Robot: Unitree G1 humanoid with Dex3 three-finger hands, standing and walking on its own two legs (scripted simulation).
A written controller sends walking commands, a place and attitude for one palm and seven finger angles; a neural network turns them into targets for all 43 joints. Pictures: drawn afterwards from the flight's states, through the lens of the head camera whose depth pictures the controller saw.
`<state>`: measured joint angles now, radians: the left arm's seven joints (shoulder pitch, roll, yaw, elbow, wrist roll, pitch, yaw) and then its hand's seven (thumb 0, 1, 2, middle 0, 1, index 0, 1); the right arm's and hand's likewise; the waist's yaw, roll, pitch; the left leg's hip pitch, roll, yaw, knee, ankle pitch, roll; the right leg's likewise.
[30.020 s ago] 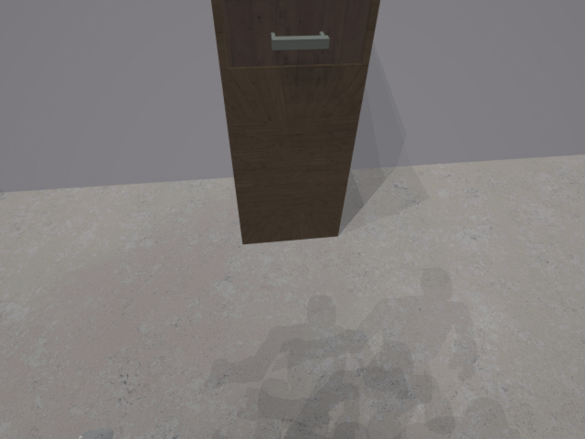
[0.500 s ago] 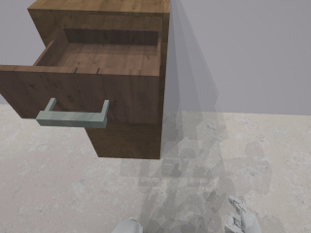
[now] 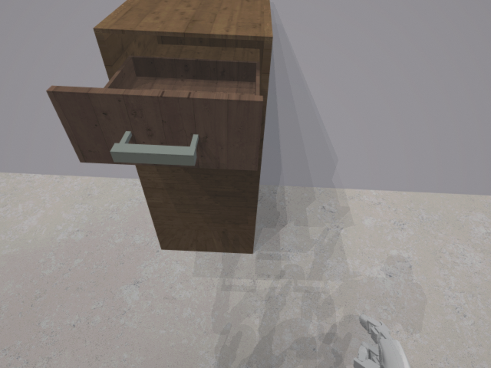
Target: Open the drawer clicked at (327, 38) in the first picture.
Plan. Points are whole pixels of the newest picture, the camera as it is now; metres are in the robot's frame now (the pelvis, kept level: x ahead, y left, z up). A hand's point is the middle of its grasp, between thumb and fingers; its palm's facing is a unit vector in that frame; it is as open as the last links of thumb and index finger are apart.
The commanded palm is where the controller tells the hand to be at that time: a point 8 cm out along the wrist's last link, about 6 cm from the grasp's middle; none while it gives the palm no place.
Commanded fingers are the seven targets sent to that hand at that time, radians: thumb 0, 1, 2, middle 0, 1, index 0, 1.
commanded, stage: stop stepping back and stand still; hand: left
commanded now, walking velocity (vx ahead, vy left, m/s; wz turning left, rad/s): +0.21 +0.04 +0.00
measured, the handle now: (158, 146) +0.47 +0.19 +0.12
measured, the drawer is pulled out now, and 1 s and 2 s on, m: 0.28 0.28 0.28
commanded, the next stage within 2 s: let the arm hang, fingers relaxed in 0.38 s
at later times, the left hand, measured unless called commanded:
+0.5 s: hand out of the picture +0.17 +0.24 +0.31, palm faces +0.56 -0.75 -0.35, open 7.4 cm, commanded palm none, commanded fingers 0.00 0.90 0.90 -0.20 -0.30 -0.20 -0.30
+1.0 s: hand out of the picture -0.09 +0.19 -0.16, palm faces +0.09 -0.96 -0.27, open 7.1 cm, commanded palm none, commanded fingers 0.00 0.90 0.90 -0.20 -0.30 -0.20 -0.30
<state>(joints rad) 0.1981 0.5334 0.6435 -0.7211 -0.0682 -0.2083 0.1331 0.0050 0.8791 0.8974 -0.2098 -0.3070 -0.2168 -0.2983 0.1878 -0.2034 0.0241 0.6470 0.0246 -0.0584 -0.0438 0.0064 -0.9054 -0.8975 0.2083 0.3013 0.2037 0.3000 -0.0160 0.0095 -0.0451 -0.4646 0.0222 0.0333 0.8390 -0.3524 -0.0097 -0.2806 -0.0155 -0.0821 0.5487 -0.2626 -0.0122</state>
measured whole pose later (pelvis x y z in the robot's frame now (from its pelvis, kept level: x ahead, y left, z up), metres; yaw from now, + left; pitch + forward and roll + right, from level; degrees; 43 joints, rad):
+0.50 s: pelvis -0.02 +0.01 +0.00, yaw +0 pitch +0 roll -2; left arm 0.25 0.51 0.57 -0.67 -0.05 -0.25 0.14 0.00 0.88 0.90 -0.21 -0.31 -0.21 -0.30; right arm 0.24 -0.22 0.02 0.69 0.02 -0.09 -0.05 0.01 -0.91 -0.90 0.21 0.30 0.20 0.30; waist -0.03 0.02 -0.07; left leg -0.32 0.03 0.05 0.62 -0.29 0.03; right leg -0.29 -0.01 -0.10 0.61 -0.28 -0.02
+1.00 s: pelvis -0.03 -0.02 +0.00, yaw +4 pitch -1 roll +0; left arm 0.39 0.23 0.03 1.06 0.01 0.05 0.02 -0.01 0.96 0.90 -0.20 -0.30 -0.21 -0.29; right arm 0.41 -0.17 -0.01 1.05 -0.02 0.04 -0.03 0.00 -0.91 -0.90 0.20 0.30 0.20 0.30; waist 0.01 0.01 0.06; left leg -0.29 -0.01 -0.02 0.53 -0.24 0.00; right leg -0.28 0.02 0.00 0.52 -0.23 -0.02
